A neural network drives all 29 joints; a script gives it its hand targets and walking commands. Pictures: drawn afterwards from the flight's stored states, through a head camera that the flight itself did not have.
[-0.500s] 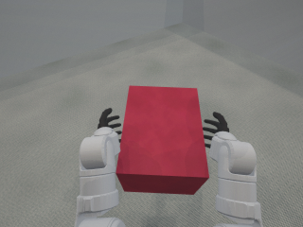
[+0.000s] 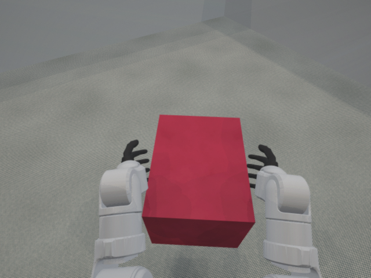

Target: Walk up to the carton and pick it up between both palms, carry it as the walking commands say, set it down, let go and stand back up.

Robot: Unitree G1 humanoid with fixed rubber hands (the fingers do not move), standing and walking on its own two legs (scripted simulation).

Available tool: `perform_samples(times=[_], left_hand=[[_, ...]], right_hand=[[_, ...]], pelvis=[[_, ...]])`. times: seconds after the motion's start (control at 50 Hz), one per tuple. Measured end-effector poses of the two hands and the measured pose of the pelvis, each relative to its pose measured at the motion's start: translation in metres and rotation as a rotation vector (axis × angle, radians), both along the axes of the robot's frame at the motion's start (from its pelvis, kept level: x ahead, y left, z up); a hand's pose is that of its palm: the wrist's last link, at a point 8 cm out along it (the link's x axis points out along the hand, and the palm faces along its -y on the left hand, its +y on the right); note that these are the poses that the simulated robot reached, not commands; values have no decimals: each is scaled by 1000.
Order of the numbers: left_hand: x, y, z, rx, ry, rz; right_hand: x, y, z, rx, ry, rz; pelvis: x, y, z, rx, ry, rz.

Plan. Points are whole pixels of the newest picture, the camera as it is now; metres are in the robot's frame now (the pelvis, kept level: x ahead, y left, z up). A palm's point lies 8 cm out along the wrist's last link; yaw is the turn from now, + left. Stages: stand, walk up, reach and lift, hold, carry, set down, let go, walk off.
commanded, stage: carry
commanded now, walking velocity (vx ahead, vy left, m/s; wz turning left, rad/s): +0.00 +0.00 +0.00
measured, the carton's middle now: (197, 178) +0.35 -0.01 -0.01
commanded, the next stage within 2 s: none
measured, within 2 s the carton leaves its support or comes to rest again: neither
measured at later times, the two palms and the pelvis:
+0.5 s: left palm (135, 169) +0.31 +0.12 +0.09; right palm (272, 176) +0.29 -0.16 +0.08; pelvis +0.00 -0.01 +0.00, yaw +0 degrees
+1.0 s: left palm (136, 169) +0.31 +0.12 +0.09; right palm (272, 178) +0.29 -0.16 +0.08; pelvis +0.00 -0.01 +0.00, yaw +0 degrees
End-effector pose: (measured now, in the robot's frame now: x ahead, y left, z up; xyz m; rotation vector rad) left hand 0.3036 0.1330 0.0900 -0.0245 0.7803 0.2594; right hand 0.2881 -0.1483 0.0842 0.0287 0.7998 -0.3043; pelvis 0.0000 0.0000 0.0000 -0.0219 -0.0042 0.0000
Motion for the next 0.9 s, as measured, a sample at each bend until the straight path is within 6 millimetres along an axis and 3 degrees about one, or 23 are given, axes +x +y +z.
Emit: perform_samples(times=[0.18, 0.48, 0.9], left_hand=[[1, -13, 18, 25, -58, 9], [3, -10, 5, 23, -35, 9], [7, -11, 4, 16, -68, 3]], right_hand=[[3, -12, 9, 15, -55, 4], [3, -9, -3, 10, -30, 4], [5, -10, -5, 10, -59, -1]], pelvis=[[3, -12, 0, 16, 14, 0], [1, -9, 0, 13, 11, 1], [1, -9, 0, 13, 11, 1]])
